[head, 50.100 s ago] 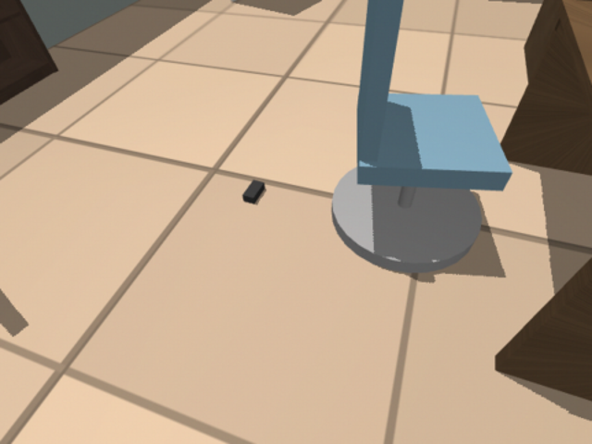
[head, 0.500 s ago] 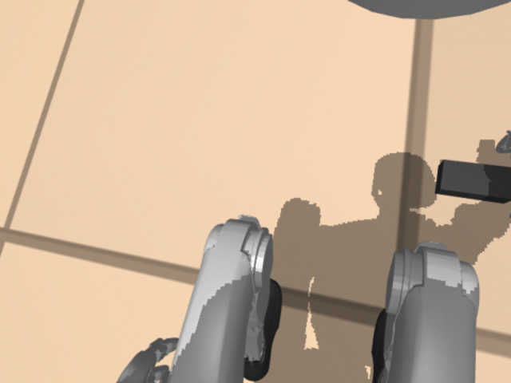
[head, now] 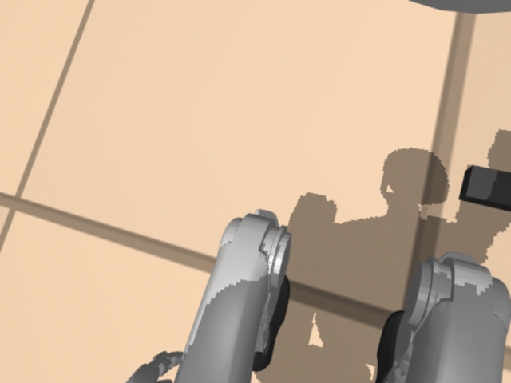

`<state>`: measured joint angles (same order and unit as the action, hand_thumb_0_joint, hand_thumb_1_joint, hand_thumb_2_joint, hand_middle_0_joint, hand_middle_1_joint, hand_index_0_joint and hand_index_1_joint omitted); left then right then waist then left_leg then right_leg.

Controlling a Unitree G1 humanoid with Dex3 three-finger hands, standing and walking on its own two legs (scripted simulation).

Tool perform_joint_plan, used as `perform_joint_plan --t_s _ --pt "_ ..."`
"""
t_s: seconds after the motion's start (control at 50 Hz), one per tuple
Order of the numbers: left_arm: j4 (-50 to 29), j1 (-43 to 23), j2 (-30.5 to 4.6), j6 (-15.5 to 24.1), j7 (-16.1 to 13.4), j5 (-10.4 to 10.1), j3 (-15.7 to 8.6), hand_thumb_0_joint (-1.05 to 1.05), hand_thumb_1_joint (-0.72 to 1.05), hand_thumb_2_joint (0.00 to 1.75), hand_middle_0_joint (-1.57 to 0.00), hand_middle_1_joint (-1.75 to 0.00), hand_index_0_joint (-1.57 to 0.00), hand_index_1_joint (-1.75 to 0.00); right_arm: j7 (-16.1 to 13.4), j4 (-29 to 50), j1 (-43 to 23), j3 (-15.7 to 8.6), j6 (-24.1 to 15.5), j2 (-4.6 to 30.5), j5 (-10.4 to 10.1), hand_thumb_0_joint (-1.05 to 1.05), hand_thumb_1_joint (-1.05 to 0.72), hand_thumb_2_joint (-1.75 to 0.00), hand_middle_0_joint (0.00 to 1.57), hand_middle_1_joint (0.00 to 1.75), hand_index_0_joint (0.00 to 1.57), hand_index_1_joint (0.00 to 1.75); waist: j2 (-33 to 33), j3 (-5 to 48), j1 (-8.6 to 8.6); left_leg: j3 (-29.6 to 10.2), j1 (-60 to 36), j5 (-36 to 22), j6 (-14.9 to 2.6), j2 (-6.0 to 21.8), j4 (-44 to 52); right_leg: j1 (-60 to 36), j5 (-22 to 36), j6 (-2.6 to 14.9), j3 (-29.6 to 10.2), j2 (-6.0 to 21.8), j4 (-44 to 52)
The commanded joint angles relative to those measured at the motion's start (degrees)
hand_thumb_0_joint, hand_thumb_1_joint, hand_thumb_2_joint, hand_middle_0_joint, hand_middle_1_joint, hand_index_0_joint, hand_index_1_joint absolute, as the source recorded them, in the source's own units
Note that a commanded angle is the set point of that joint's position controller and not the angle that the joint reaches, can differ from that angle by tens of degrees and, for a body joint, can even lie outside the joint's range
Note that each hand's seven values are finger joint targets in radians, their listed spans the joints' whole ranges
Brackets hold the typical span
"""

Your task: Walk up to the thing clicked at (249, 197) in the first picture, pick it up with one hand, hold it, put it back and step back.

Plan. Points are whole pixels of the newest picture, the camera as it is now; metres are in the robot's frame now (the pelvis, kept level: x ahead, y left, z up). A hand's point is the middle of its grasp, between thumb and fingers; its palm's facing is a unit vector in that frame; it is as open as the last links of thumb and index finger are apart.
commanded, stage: approach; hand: right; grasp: from above
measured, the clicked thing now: (501, 190) +0.46 -0.30 -0.30
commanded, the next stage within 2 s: close in in 0.08 s
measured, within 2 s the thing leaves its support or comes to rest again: neither
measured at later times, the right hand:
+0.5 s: hand out of the picture +0.44 -0.28 -0.21, palm faces -0.44 +0.09 -0.89, open 13.5 cm
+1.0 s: hand (510, 194) +0.45 -0.29 -0.26, palm faces -0.47 +0.15 -0.87, open 13.9 cm
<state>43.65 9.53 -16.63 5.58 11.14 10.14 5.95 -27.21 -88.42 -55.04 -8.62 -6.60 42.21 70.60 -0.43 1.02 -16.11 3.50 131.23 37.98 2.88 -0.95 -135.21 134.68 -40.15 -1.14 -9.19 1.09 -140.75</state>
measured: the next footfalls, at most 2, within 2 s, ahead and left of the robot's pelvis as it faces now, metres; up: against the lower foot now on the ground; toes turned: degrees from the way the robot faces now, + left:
none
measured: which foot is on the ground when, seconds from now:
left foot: down 0.00-1.00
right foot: down 0.00-1.00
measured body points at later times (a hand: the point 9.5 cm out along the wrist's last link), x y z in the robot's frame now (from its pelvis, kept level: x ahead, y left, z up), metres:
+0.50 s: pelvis +0.00 +0.00 -0.01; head +0.24 -0.09 +0.36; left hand +0.06 +0.28 -0.09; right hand +0.46 -0.28 -0.16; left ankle +0.10 +0.13 -0.28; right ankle +0.07 -0.13 -0.28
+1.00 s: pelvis +0.01 -0.01 -0.02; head +0.28 -0.10 +0.33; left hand +0.04 +0.25 -0.09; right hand +0.47 -0.30 -0.21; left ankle +0.10 +0.13 -0.28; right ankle +0.07 -0.13 -0.28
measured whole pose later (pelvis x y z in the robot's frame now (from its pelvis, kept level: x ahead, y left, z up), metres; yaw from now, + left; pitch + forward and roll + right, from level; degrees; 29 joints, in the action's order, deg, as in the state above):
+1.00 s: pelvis +0.01 -0.01 -0.02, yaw +4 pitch +31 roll +12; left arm 42.8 6.2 -17.3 11.4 14.9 16.3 11.8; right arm -35.2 -97.9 -55.9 -10.6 -13.6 51.4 74.0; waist 5.2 -5.4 -19.8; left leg 6.8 129.9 39.9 3.7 -1.7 -138.0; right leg 135.2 -43.3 -1.5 -13.6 0.5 -146.8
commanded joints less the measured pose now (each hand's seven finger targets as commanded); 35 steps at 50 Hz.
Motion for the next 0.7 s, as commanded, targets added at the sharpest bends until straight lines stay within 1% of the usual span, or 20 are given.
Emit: perform_joint_plan --t_s 0.0,0.02,0.04,0.06,0.08,0.12,0.14,0.16,0.2,0.22,0.3,0.32,0.36,0.4,0.48,0.52,0.56,0.58,0.62,0.68 --pt "-1.59 10.44 -14.34 1.17 -0.51 -0.27 -5.65 0.00 0.90 0.89 -0.20 -0.30 -0.20 -0.30 2.41 10.69 -16.00 0.58 -1.88 14.19 -3.26 0.00 0.36 -0.83 0.28 0.81 0.27 0.81 -12.32 38.45 0.58 4.57 -24.85 -10.88 -4.02 -1.27 14.32 -23.97 9.65 3.46 7.18 -1.37 13.11" --pt "-0.35 11.30 -14.57 0.69 -0.75 0.00 -6.43 0.00 0.90 0.89 -0.20 -0.30 -0.20 -0.30 2.92 10.11 -14.75 -1.32 -2.84 15.53 -3.74 0.00 0.36 -0.84 0.26 0.83 0.26 0.83 -10.93 39.29 -0.07 4.28 -26.48 -9.95 -3.97 -1.59 14.66 -22.65 9.03 3.40 6.60 -1.11 12.94" --pt "-0.32 12.20 -14.59 0.63 -0.88 -0.05 -6.66 0.00 0.90 0.89 -0.20 -0.30 -0.20 -0.30 3.99 11.55 -15.87 1.71 -3.89 11.15 -3.50 0.00 0.36 -0.83 0.27 0.83 0.26 0.83 -10.91 38.76 -1.25 4.60 -25.90 -10.50 -3.99 -1.49 14.79 -23.35 9.34 3.18 6.55 -1.20 12.59" --pt "0.80 13.41 -14.52 0.35 -1.05 -0.16 -7.15 0.00 0.90 0.89 -0.20 -0.30 -0.20 -0.30 4.49 11.75 -15.86 1.37 -4.92 10.85 -3.71 0.00 0.37 -0.83 0.24 0.84 0.24 0.84 -10.82 38.96 -1.73 5.06 -25.37 -9.89 -4.04 -1.52 15.18 -23.78 8.87 2.98 6.12 -1.25 12.88" --pt "0.44 12.74 -14.03 0.31 -1.04 -0.47 -7.01 0.00 0.90 0.89 -0.20 -0.30 -0.20 -0.30 5.19 12.84 -17.95 5.20 -6.05 6.85 -3.42 0.00 0.37 -0.83 0.24 0.86 0.24 0.85 -11.49 38.10 -1.78 5.30 -23.48 -8.66 -4.32 -1.52 15.17 -24.03 7.64 2.73 5.98 -1.23 13.04" --pt "0.65 12.58 -13.91 0.11 -1.43 -0.66 -6.72 0.00 0.90 0.89 -0.20 -0.30 -0.20 -0.30 5.27 14.24 -19.65 6.35 -8.04 7.99 -2.39 0.00 0.36 -0.83 0.24 0.86 0.25 0.85 -12.49 37.92 -1.30 6.06 -22.12 -8.10 -4.42 -1.60 14.85 -25.44 7.18 2.43 5.59 -1.50 13.60" --pt "0.98 12.65 -13.10 0.08 -1.45 -0.65 -5.83 0.00 0.90 0.89 -0.20 -0.30 -0.20 -0.30 4.99 10.41 -16.61 7.26 -8.31 7.59 -1.49 0.00 0.34 -0.82 0.26 0.85 0.26 0.85 -12.68 36.43 -0.70 6.39 -21.82 -9.04 -4.48 -1.61 14.30 -25.99 8.25 2.24 5.70 -1.44 13.27" --pt "0.27 11.59 -14.29 0.04 -1.57 -0.53 -6.25 0.00 0.90 0.89 -0.20 -0.30 -0.20 -0.30 4.10 10.73 -17.70 5.99 -9.10 9.27 -1.22 0.00 0.30 -0.82 0.28 0.84 0.29 0.83 -12.17 36.01 -0.81 6.68 -21.07 -9.10 -4.46 -1.70 13.90 -26.68 8.20 2.21 5.50 -1.41 13.15" --pt "0.02 11.36 -15.00 -0.28 -1.97 -0.61 -6.03 0.00 0.90 0.89 -0.20 -0.30 -0.20 -0.30 1.59 8.74 -15.35 3.44 -9.80 11.96 0.44 0.00 0.37 -0.86 0.23 0.86 0.23 0.85 -14.65 36.32 0.71 7.00 -20.39 -10.68 -4.77 -1.42 12.92 -28.81 10.26 1.76 5.68 -1.55 13.58" --pt "0.16 10.86 -14.50 -0.29 -1.99 -0.30 -5.60 0.00 0.89 0.89 -0.20 -0.30 -0.20 -0.30 0.41 7.11 -15.30 3.91 -9.94 11.16 1.49 0.00 0.38 -0.84 0.20 0.86 0.22 0.84 -14.79 35.49 0.40 6.91 -19.81 -11.08 -4.70 -1.67 12.76 -28.89 10.36 1.79 5.86 -1.45 13.49" --pt "0.06 9.54 -14.87 -0.50 -1.63 0.64 -4.67 0.00 0.89 0.89 -0.20 -0.30 -0.20 -0.30 -4.98 3.64 -17.48 0.92 -9.41 14.15 5.77 0.00 0.42 -0.88 0.18 0.86 0.18 0.85 -18.61 34.75 0.02 8.03 -17.16 -12.63 -4.87 -1.41 10.40 -30.90 12.42 1.36 5.56 -1.56 14.74" --pt "0.01 8.96 -14.79 -0.19 -1.29 1.25 -4.42 0.00 0.89 0.89 -0.20 -0.30 -0.20 -0.30 -6.07 0.43 -18.06 1.70 -8.93 13.10 6.48 0.00 0.43 -0.89 0.18 0.85 0.18 0.86 -18.89 33.05 -1.29 8.34 -15.68 -12.36 -4.83 -1.51 9.84 -30.73 11.68 1.37 5.38 -1.41 14.55" --pt "-0.22 8.06 -15.20 0.46 -0.92 2.06 -3.98 0.00 0.89 0.89 -0.20 -0.30 -0.20 -0.30 -8.47 -0.48 -20.12 1.40 -8.28 14.54 7.62 0.00 0.43 -0.88 0.18 0.85 0.18 0.85 -19.85 33.27 -2.01 8.33 -15.27 -11.56 -4.78 -1.57 10.16 -30.82 10.18 1.53 5.58 -1.42 14.24" --pt "-0.12 7.68 -15.63 1.17 -0.61 2.79 -3.54 0.00 0.89 0.90 -0.20 -0.30 -0.20 -0.30 -10.29 -0.81 -21.49 0.76 -7.25 15.29 7.49 0.00 0.43 -0.91 0.17 0.84 0.16 0.86 -18.74 32.97 -2.45 8.01 -15.85 -11.17 -4.32 -1.48 10.96 -29.27 9.33 1.92 5.95 -1.50 13.39" --pt "0.17 7.62 -15.98 2.99 0.43 4.14 -2.62 0.00 0.89 0.90 -0.20 -0.30 -0.20 -0.30 -11.55 -6.98 -21.74 2.06 -5.08 13.91 5.68 0.00 0.40 -0.89 0.19 0.84 0.17 0.85 -16.30 30.84 -4.90 7.29 -16.42 -9.50 -4.12 -1.97 11.58 -25.74 7.01 2.50 5.81 -1.10 11.48" --pt "0.09 7.49 -16.77 4.03 0.87 4.22 -2.31 0.00 0.89 0.90 -0.20 -0.30 -0.20 -0.30 -11.13 -6.80 -22.48 1.74 -4.53 15.91 4.70 0.00 0.41 -0.89 0.17 0.86 0.16 0.87 -16.60 30.35 -4.92 6.93 -16.87 -8.07 -4.02 -1.89 11.82 -24.67 5.59 2.72 5.76 -1.08 10.91" --pt "-0.06 7.85 -17.20 4.74 0.96 4.07 -1.71 0.00 0.89 0.90 -0.20 -0.30 -0.20 -0.30 -10.62 -6.16 -21.70 0.99 -4.34 18.35 3.57 0.00 0.42 -0.89 0.17 0.86 0.16 0.87 -16.89 31.98 -3.70 6.84 -18.27 -8.39 -3.94 -1.81 11.54 -24.86 6.47 2.78 5.68 -0.93 10.10" --pt "-1.08 7.55 -17.92 5.18 1.04 4.52 -1.42 0.00 0.89 0.90 -0.20 -0.30 -0.20 -0.30 -10.73 -5.85 -21.81 -1.42 -4.49 21.24 3.13 0.00 0.41 -0.89 0.17 0.86 0.16 0.87 -15.47 32.30 -4.10 7.19 -19.68 -8.14 -3.78 -1.84 11.48 -24.05 6.11 2.93 5.35 -0.91 9.89" --pt "-1.38 7.07 -17.30 5.61 1.40 4.59 -0.88 0.00 0.89 0.90 -0.20 -0.30 -0.20 -0.30 -9.82 -6.44 -19.69 0.36 -4.61 18.64 2.32 0.00 0.43 -0.90 0.15 0.89 0.14 0.89 -16.77 32.82 -3.81 7.56 -19.90 -8.89 -4.01 -2.15 10.73 -24.79 6.76 2.69 5.06 -0.72 9.90" --pt "-0.81 7.75 -17.89 5.97 1.73 4.85 -0.59 0.00 0.89 0.90 -0.20 -0.30 -0.20 -0.30 -9.22 -5.67 -17.73 -1.49 -5.12 21.81 2.36 0.00 0.44 -0.90 0.13 0.92 0.13 0.91 -17.76 33.77 -3.83 8.27 -21.56 -11.17 -4.08 -2.33 9.46 -26.35 8.74 2.40 4.65 -0.66 9.48"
